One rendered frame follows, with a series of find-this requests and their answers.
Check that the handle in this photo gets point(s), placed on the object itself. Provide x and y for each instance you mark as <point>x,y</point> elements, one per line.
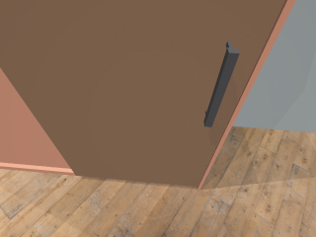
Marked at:
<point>226,70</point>

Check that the wardrobe door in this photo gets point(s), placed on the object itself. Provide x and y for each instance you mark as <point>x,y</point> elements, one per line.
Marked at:
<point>22,139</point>
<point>121,86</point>

